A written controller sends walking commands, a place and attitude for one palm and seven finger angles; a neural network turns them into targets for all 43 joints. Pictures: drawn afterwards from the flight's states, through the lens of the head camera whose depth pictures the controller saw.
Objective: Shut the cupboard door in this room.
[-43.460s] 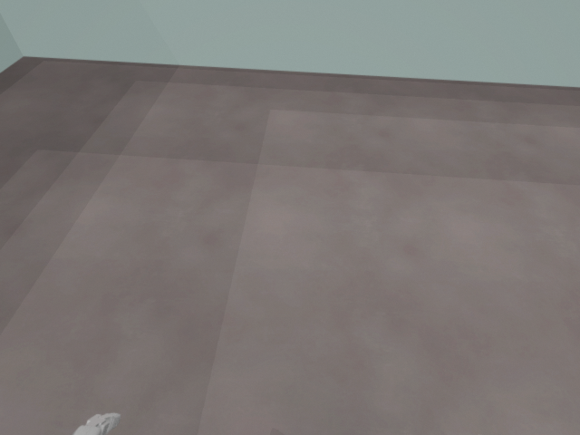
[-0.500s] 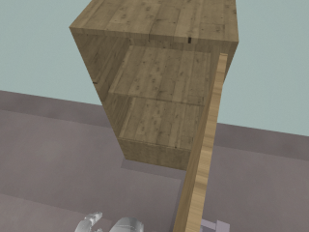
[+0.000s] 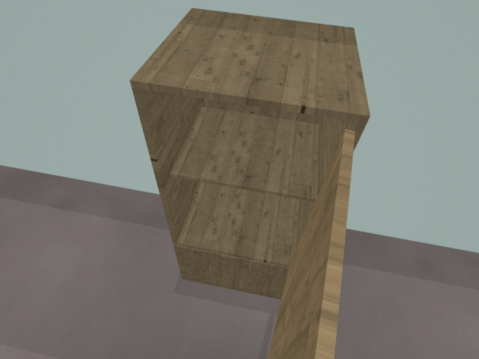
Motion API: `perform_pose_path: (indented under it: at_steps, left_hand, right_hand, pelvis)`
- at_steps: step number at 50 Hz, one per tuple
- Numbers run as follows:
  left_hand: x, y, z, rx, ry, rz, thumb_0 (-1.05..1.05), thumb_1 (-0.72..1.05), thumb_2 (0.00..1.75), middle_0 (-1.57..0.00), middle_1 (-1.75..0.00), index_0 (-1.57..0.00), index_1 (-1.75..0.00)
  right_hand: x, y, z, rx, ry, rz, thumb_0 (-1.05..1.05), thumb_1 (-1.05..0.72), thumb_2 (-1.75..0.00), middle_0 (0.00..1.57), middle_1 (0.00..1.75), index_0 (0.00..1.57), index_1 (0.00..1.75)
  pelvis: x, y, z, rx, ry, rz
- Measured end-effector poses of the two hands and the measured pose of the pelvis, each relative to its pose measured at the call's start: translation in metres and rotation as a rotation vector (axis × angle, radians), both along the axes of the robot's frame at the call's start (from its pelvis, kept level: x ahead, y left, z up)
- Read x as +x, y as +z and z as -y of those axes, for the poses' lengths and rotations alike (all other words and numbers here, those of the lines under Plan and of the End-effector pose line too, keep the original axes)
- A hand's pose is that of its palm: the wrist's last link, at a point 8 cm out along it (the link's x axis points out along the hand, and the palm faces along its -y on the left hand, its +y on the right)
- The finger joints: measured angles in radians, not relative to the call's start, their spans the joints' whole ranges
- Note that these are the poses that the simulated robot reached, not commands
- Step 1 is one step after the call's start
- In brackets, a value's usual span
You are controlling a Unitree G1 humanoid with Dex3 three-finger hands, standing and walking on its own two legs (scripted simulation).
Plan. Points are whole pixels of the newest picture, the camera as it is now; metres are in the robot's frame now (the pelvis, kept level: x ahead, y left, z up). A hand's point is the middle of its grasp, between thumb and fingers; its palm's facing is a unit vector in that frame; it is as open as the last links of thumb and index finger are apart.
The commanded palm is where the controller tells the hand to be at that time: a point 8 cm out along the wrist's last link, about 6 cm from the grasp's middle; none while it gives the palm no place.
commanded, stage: stand and wait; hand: left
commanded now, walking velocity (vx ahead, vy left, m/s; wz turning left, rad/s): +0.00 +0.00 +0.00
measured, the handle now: out of the picture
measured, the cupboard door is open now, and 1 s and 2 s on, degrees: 83 83 84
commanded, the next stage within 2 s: turn or walk to find it in 0.94 s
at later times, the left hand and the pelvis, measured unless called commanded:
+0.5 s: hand out of the picture -0.05 +0.14 -0.17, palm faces +0.05 -0.99 -0.16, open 7.4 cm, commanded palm none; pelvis -0.01 -0.02 +0.00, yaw +1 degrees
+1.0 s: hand out of the picture -0.03 +0.13 -0.18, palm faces +0.05 -0.99 -0.15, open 7.4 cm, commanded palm none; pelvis -0.01 -0.02 +0.00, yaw +1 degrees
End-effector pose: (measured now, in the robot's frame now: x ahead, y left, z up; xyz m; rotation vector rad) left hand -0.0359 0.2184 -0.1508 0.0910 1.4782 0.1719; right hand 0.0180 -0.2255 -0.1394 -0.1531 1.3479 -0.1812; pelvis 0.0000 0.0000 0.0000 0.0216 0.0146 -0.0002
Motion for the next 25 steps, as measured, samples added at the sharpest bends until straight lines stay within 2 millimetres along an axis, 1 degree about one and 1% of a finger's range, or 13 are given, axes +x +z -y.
perform_pose_path:
  at_steps: [2,6,11,18,22,25]
  left_hand:
    - [-0.003,0.001,0.006,-0.006,-0.014,-0.007,0.00,0.91,0.90,-0.20,-0.29,-0.20,-0.30]
    - [-0.003,0.001,0.014,-0.016,-0.024,0.022,0.00,0.90,0.90,-0.20,-0.29,-0.20,-0.30]
    - [-0.001,0.001,0.023,-0.024,-0.027,0.049,0.00,0.90,0.90,-0.20,-0.29,-0.20,-0.30]
    - [-0.010,0.004,0.028,-0.015,-0.024,0.024,0.00,0.91,0.90,-0.20,-0.29,-0.20,-0.30]
    - [-0.015,0.005,0.031,-0.011,-0.017,0.003,0.00,0.91,0.90,-0.20,-0.29,-0.20,-0.30]
    - [-0.016,0.005,0.033,-0.010,-0.013,-0.008,0.00,0.91,0.90,-0.20,-0.29,-0.20,-0.30]
  right_hand:
    - [-0.003,-0.001,0.002,0.002,-0.018,0.017,0.01,-0.94,-0.90,0.20,0.30,0.20,0.30]
    - [-0.013,-0.002,0.002,0.010,-0.019,0.016,0.01,-0.94,-0.90,0.20,0.30,0.20,0.30]
    - [-0.032,-0.004,0.001,0.029,-0.018,-0.026,0.01,-0.93,-0.90,0.20,0.29,0.20,0.30]
    - [-0.058,-0.006,-0.005,0.063,-0.035,-0.095,0.01,-0.92,-0.90,0.20,0.29,0.20,0.30]
    - [-0.065,-0.007,-0.007,0.076,-0.043,-0.122,0.01,-0.91,-0.90,0.20,0.29,0.20,0.30]
    - [-0.065,-0.008,-0.008,0.081,-0.048,-0.131,0.01,-0.91,-0.90,0.20,0.29,0.20,0.30]
  pelvis:
    - [-0.003,0.001,0.000,-0.011,-0.002,0.015]
    - [-0.009,0.001,0.002,-0.018,0.005,0.037]
    - [-0.016,0.002,0.006,-0.015,0.010,0.041]
    - [-0.019,0.002,0.012,-0.013,0.013,0.031]
    - [-0.016,0.002,0.016,-0.013,0.014,0.027]
    - [-0.013,0.002,0.018,-0.014,0.013,0.025]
